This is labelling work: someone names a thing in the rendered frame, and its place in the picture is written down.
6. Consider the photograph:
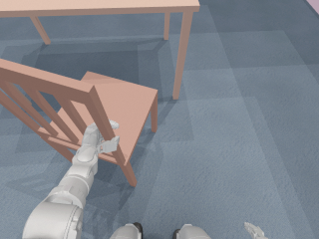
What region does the robot right hand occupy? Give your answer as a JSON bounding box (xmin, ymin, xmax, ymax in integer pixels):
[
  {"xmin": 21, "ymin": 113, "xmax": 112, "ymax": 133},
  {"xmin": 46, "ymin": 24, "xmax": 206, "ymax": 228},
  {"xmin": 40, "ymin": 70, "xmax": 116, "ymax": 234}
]
[{"xmin": 244, "ymin": 222, "xmax": 268, "ymax": 239}]

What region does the robot left upper arm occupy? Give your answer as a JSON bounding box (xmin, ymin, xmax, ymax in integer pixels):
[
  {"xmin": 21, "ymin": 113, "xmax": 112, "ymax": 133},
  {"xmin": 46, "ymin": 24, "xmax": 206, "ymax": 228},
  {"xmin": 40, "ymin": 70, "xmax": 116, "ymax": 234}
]
[{"xmin": 23, "ymin": 201, "xmax": 84, "ymax": 239}]

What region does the robot left hand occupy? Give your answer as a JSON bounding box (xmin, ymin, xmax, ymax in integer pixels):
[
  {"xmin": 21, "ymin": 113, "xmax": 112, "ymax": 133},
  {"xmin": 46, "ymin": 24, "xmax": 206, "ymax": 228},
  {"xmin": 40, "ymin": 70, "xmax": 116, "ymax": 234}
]
[{"xmin": 81, "ymin": 119, "xmax": 120, "ymax": 153}]

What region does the robot right shin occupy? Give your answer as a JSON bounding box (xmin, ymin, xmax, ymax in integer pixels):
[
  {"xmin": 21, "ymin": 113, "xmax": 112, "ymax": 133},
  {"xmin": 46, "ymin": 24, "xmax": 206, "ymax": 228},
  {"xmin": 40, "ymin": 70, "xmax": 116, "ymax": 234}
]
[{"xmin": 180, "ymin": 224, "xmax": 192, "ymax": 230}]

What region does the chair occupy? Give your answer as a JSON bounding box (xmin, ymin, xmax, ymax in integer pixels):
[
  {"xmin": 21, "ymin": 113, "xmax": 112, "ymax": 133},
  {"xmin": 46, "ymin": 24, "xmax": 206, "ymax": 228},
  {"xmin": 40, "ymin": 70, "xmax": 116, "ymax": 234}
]
[{"xmin": 0, "ymin": 59, "xmax": 159, "ymax": 187}]

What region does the table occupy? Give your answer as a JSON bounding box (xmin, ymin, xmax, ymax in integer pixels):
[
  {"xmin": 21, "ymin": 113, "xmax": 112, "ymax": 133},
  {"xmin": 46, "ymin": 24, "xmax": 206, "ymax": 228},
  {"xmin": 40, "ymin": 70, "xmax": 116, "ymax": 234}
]
[{"xmin": 0, "ymin": 0, "xmax": 200, "ymax": 106}]

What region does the left robot thigh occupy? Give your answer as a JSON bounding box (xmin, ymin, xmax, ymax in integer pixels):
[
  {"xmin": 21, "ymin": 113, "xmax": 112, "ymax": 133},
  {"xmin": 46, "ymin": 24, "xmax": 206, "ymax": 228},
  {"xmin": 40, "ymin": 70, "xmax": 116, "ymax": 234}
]
[{"xmin": 110, "ymin": 226, "xmax": 142, "ymax": 239}]

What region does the left robot forearm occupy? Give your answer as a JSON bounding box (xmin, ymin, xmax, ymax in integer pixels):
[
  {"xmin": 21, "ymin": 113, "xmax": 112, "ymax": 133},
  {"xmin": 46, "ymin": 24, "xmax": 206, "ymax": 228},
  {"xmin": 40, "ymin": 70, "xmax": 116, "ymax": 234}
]
[{"xmin": 22, "ymin": 145, "xmax": 99, "ymax": 239}]

